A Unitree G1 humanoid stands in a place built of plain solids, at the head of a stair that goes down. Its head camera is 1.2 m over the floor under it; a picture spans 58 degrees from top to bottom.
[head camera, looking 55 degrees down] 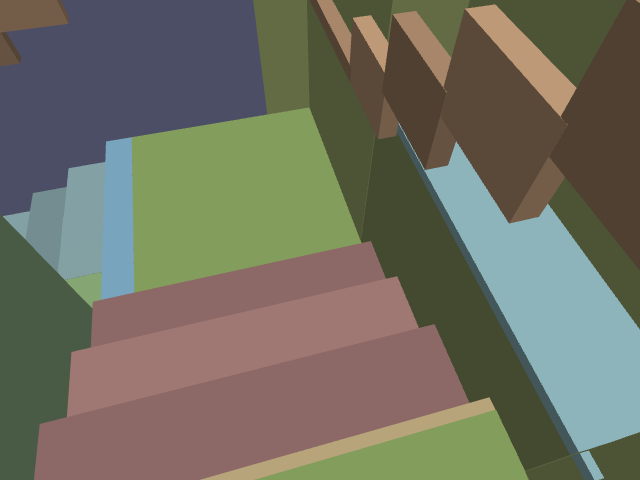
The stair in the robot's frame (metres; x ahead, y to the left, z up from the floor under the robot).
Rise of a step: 0.16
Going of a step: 0.29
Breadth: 1.25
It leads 15 degrees to the left of straight ahead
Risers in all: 4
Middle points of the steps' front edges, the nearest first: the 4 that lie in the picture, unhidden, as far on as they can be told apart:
0.17 0.15 0.00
0.45 0.22 -0.16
0.73 0.29 -0.31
1.01 0.37 -0.47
